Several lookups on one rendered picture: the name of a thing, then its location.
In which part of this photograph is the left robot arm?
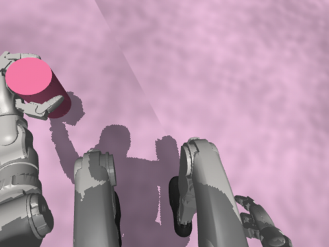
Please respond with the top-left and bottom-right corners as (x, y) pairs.
(0, 114), (54, 247)

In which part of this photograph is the right robot foot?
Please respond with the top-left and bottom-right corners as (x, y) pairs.
(169, 176), (192, 237)

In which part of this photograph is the can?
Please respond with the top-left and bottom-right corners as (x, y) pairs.
(5, 57), (71, 118)

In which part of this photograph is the right robot hand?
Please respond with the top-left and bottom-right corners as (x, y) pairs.
(234, 196), (275, 240)

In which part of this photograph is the left robot hand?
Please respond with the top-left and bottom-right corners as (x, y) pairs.
(0, 51), (64, 120)

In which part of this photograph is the right robot arm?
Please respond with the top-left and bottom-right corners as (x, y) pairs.
(259, 226), (293, 247)

